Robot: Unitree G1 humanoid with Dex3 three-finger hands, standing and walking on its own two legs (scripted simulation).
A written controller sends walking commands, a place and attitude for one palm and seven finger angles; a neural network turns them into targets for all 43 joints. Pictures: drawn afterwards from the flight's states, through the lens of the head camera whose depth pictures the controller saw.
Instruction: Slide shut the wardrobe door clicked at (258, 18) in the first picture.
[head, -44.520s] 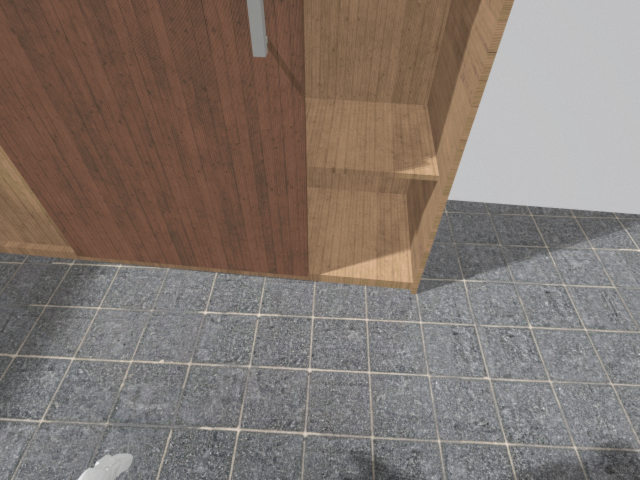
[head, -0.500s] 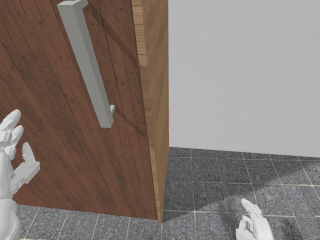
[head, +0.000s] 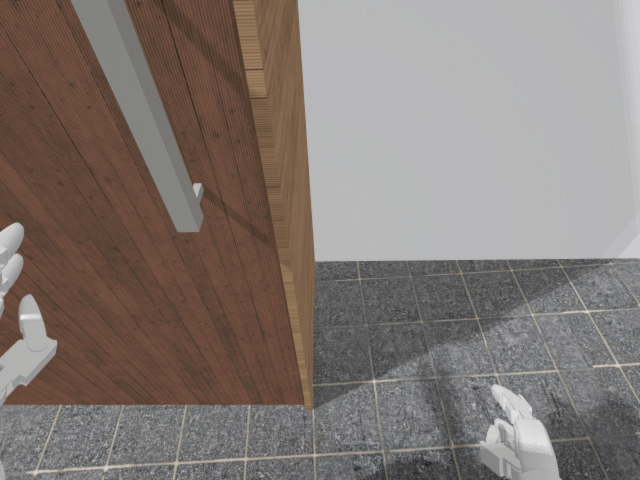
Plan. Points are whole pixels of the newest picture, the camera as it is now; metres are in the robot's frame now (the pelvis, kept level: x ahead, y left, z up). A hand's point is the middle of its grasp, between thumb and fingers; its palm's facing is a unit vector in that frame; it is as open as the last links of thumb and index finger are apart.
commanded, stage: step back with the hand held close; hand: left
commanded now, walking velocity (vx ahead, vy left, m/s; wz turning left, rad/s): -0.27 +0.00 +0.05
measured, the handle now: (157, 112) +0.40 +0.19 +0.27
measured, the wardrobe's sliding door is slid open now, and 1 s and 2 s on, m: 0.00 0.00 0.00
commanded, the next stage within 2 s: stop stepping back and stand still in 0.62 s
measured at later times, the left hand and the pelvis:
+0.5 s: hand out of the picture +0.09 +0.26 +0.18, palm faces +0.54 -0.73 -0.42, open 7.4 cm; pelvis -0.10 +0.00 -0.02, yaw +3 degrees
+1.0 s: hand out of the picture -0.17 +0.26 +0.18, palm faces +0.61 -0.66 -0.44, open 7.4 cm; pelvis -0.31 -0.01 -0.07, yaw +11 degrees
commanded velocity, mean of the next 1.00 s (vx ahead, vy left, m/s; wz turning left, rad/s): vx -0.11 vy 0.02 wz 0.01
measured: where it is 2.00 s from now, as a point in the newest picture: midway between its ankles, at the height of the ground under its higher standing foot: outside the picture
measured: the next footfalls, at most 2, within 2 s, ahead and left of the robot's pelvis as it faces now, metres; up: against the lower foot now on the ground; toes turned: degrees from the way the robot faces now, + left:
right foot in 0.94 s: -0.29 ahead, -0.06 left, +0.00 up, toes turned +6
left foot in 1.22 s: -0.42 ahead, +0.15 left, +0.00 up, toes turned +13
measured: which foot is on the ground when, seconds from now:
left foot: down 0.00-0.92, up 0.94-1.00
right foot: down 0.00-0.74, up 0.76-0.92, down 0.94-1.00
